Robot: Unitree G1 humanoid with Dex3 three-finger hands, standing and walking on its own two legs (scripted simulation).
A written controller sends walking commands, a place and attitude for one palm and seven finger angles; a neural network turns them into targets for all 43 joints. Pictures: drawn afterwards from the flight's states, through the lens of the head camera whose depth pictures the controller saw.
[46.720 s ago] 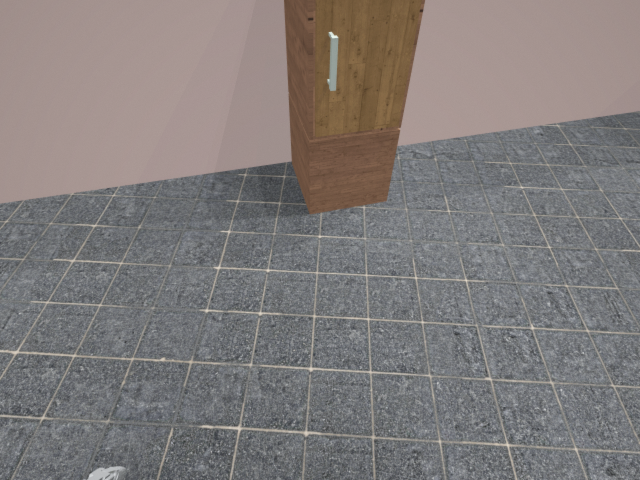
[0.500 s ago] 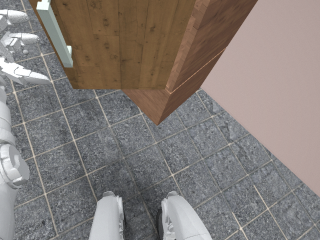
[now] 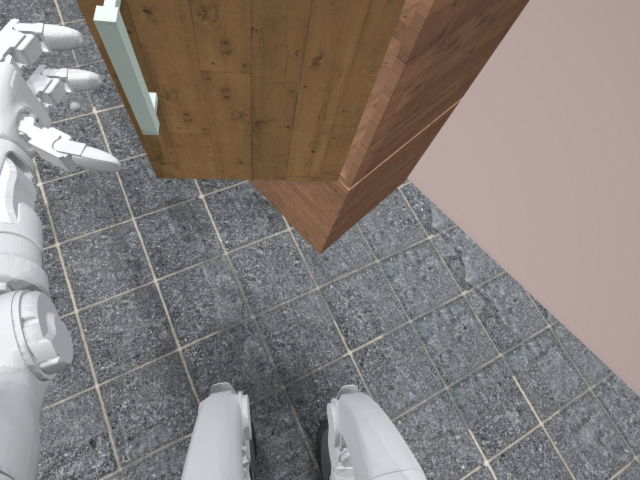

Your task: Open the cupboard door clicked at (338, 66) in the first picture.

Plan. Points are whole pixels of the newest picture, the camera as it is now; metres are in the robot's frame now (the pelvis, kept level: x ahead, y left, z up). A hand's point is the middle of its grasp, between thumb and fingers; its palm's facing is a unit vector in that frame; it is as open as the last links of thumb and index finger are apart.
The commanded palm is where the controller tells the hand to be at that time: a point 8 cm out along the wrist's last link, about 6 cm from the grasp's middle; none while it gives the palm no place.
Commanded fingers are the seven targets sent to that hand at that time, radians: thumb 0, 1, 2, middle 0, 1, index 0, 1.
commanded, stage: slide the fingers in behind the handle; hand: left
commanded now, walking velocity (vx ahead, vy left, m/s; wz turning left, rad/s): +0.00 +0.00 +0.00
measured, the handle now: (134, 68) +0.58 +0.19 +0.06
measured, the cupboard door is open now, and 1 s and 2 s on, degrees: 50 50 51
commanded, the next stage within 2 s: close the thumb around the handle in 1.52 s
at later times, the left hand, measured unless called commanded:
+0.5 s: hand (115, 109) +0.52 +0.20 +0.06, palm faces +0.00 -1.00 -0.02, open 14.0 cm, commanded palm +0.51 +0.23 +0.06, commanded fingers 0.00 -0.50 0.30 -0.30 -1.20 -0.30 -1.20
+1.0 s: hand (151, 107) +0.53 +0.17 +0.06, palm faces +0.01 -1.00 -0.02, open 14.0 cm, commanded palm +0.50 +0.20 +0.06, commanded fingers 0.00 -0.50 0.30 -0.30 -1.20 -0.30 -1.20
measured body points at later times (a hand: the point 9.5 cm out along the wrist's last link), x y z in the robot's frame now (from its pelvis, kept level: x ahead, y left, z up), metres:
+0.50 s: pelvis +0.00 -0.01 +0.00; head +0.16 +0.02 +0.42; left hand +0.51 +0.26 +0.06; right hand +0.01 -0.27 -0.10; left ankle +0.04 +0.09 -0.62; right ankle +0.01 -0.13 -0.61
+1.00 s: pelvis +0.00 -0.01 +0.00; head +0.16 +0.01 +0.42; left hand +0.52 +0.22 +0.06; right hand +0.02 -0.28 -0.11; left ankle +0.04 +0.09 -0.61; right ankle +0.01 -0.13 -0.61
